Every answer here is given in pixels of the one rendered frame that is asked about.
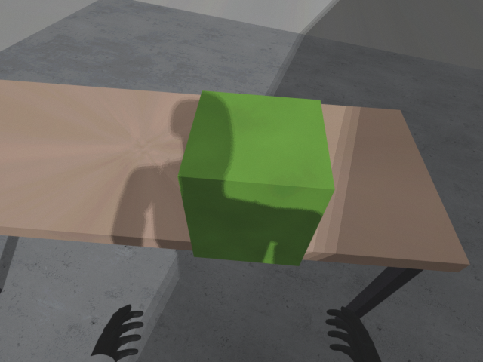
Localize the right robot hand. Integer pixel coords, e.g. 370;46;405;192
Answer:
325;306;381;362

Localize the carton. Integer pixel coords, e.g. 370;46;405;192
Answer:
177;90;335;266

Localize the left robot hand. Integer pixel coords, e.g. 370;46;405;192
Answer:
91;305;143;362

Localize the table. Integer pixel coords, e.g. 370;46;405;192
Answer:
0;80;470;329

